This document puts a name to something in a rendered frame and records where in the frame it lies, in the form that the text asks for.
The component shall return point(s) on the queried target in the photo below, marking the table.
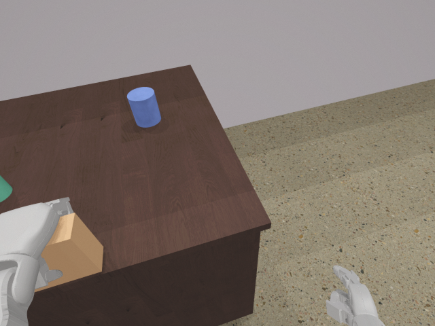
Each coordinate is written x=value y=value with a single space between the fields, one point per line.
x=172 y=205

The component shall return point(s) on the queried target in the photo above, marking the left robot hand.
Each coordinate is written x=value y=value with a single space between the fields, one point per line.
x=27 y=230

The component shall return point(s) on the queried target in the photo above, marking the sponge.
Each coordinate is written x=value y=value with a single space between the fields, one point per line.
x=73 y=250

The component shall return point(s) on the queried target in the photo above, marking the right robot hand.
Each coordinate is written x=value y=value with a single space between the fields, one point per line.
x=344 y=306

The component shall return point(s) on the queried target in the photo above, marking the left robot forearm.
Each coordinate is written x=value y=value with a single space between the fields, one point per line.
x=18 y=276

